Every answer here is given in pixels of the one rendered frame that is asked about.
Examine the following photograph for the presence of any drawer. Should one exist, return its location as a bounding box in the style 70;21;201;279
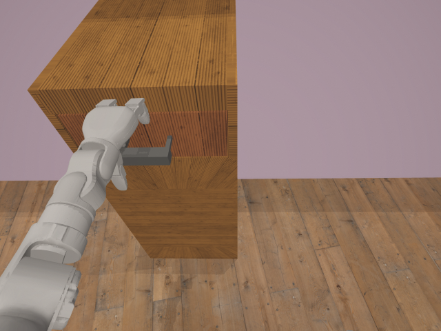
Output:
57;110;228;157

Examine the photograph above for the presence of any left robot upper arm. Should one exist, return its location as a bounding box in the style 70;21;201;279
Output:
0;256;81;331

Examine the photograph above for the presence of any handle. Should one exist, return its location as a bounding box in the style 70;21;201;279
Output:
120;135;173;166

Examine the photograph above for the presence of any left robot hand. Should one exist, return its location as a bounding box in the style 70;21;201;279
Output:
82;98;150;190

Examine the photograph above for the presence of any cabinet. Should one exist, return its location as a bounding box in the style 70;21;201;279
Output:
28;0;238;259

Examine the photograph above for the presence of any robot left forearm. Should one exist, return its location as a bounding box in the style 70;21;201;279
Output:
0;137;119;295

